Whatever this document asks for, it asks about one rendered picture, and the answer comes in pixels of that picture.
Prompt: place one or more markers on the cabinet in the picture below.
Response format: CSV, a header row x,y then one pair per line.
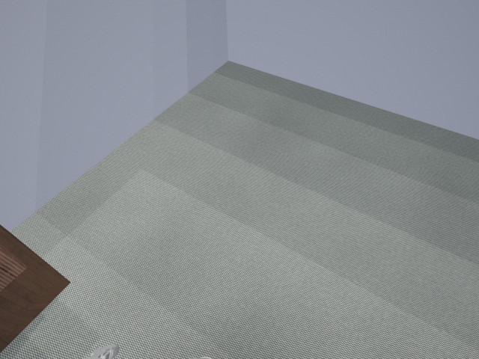
x,y
23,299

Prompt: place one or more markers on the drawer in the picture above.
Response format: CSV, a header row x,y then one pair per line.
x,y
10,267

